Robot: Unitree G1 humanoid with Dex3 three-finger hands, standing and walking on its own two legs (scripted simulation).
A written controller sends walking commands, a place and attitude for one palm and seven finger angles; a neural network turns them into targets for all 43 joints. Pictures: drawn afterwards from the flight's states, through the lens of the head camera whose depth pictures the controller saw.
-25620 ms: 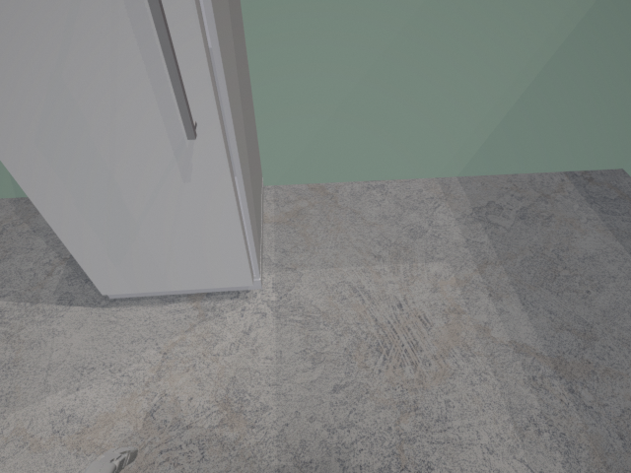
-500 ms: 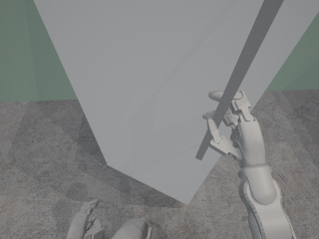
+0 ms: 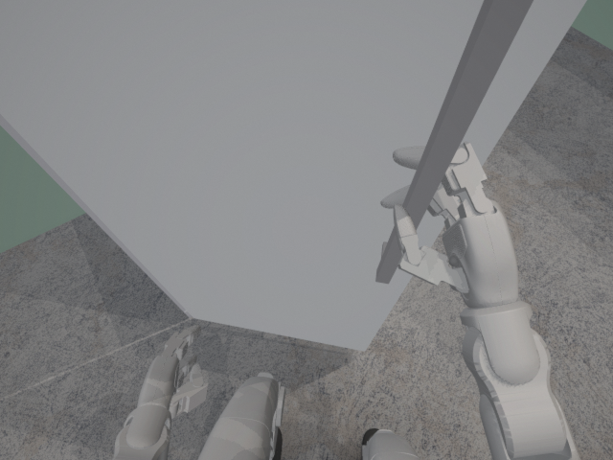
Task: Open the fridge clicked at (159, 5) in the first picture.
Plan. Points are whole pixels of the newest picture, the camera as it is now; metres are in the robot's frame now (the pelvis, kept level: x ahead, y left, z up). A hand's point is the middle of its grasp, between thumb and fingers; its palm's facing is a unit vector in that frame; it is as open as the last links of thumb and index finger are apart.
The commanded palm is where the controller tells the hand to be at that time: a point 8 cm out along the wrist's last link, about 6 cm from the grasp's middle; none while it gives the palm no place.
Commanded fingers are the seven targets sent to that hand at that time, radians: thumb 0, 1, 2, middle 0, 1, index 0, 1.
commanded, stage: walk backward, drawing the door open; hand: right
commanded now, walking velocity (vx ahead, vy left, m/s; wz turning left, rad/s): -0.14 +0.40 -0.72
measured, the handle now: (434, 145) +0.36 -0.07 +0.22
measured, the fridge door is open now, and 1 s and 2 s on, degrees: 44 69 65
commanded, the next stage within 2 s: stop walking and hold the door back in 0.68 s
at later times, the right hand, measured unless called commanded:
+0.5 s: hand (343, 332) +0.22 +0.00 +0.16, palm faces +0.39 +0.90 -0.16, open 6.2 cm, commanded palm +0.17 -0.04 +0.16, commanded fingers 0.00 -0.90 -0.90 0.45 1.40 0.45 1.40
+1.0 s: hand (270, 417) +0.15 +0.05 +0.16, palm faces +0.81 +0.58 -0.10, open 5.7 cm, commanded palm +0.12 +0.01 +0.15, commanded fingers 0.00 -0.90 -0.90 0.45 1.40 0.45 1.40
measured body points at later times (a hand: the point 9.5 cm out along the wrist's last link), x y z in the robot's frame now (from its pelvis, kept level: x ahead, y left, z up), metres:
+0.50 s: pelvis -0.01 +0.23 +0.00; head +0.06 +0.17 +0.43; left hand +0.24 +0.36 -0.10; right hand +0.19 -0.05 +0.16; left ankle +0.07 +0.33 -0.67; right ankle -0.04 +0.09 -0.73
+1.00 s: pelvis +0.03 +0.39 -0.01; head +0.05 +0.34 +0.43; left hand +0.34 +0.45 -0.09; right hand +0.11 +0.02 +0.16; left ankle +0.14 +0.47 -0.72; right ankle +0.00 +0.34 -0.73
